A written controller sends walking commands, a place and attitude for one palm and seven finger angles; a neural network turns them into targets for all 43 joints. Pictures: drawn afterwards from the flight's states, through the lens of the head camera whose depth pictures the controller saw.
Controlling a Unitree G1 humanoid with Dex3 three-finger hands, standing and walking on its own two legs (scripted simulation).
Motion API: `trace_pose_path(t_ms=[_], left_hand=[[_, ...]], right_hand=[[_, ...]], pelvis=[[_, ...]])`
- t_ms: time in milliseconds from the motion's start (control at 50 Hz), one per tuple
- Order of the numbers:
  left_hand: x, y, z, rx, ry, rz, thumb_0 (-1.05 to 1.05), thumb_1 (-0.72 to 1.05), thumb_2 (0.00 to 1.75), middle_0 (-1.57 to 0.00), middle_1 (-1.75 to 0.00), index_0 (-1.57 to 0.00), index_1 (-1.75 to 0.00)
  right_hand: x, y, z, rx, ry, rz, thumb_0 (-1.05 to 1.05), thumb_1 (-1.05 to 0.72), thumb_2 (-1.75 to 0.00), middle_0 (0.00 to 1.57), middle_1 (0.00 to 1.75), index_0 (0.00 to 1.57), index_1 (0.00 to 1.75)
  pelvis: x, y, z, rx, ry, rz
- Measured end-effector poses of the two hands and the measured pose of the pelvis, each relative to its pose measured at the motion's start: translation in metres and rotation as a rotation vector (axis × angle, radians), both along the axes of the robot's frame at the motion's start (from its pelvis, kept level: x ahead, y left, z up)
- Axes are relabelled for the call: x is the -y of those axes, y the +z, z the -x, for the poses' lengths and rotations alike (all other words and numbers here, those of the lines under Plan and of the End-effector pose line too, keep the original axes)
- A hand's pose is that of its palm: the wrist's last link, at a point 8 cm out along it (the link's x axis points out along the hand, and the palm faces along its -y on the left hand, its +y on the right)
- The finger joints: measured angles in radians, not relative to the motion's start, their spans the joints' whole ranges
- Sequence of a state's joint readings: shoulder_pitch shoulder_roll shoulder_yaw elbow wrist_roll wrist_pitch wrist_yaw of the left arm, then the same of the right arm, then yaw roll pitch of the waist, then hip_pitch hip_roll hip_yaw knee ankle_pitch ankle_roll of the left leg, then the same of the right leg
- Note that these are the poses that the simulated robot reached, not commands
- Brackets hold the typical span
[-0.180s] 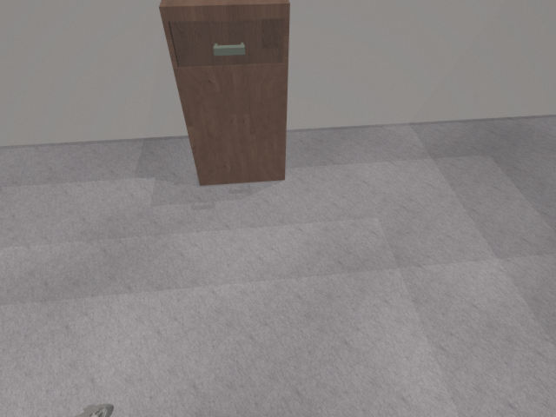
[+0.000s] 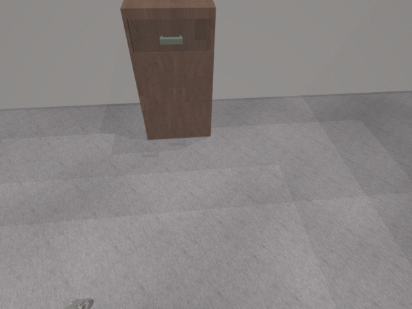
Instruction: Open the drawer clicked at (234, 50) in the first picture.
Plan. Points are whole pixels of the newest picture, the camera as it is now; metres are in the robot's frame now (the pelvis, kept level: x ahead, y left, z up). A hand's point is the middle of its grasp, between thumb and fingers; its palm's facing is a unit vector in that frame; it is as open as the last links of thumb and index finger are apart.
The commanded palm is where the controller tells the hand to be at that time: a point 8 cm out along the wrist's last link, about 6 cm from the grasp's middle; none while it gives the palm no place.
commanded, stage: stand and wait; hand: left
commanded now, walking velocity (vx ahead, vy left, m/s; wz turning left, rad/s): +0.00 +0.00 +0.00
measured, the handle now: (171, 38) +1.33 +0.26 -0.05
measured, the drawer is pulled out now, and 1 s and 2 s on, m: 0.00 0.00 0.00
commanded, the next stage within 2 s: look at it before walking up in 0.64 s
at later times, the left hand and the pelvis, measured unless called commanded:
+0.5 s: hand out of the picture +0.06 +0.25 -0.15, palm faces -0.02 -0.94 -0.34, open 7.4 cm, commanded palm none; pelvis -0.01 +0.00 +0.00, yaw +0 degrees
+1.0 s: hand out of the picture +0.07 +0.25 -0.15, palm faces -0.03 -0.94 -0.33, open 7.3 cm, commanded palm none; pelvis -0.01 +0.00 +0.01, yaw +0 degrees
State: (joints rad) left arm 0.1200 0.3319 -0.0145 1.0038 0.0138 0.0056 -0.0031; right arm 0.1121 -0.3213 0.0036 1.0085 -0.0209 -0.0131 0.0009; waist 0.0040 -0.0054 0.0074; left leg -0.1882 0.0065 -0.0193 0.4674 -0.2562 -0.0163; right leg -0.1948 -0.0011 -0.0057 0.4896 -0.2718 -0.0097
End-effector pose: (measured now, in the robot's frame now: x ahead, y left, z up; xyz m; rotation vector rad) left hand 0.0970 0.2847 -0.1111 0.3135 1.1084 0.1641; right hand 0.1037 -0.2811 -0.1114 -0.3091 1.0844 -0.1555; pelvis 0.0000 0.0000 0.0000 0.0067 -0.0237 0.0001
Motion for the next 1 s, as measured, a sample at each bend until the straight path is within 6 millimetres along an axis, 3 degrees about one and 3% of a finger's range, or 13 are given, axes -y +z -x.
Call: trace_pose_path(t_ms=[420, 1000], left_hand=[[-0.012, -0.005, 0.044, -0.116, 0.047, -0.014, 0.01, 0.91, 0.90, -0.21, -0.30, -0.20, -0.30], [-0.011, -0.002, 0.035, -0.095, 0.029, -0.008, 0.00, 0.91, 0.90, -0.21, -0.30, -0.20, -0.30]], right_hand=[[0.009, -0.003, 0.040, -0.121, -0.036, 0.021, 0.01, -0.90, -0.89, 0.20, 0.30, 0.20, 0.30], [0.005, -0.001, 0.037, -0.109, -0.037, 0.012, 0.01, -0.90, -0.89, 0.20, 0.30, 0.20, 0.30]], pelvis=[[-0.001, 0.004, 0.007, 0.004, 0.001, 0.003], [-0.004, 0.006, 0.008, 0.005, -0.002, 0.003]])
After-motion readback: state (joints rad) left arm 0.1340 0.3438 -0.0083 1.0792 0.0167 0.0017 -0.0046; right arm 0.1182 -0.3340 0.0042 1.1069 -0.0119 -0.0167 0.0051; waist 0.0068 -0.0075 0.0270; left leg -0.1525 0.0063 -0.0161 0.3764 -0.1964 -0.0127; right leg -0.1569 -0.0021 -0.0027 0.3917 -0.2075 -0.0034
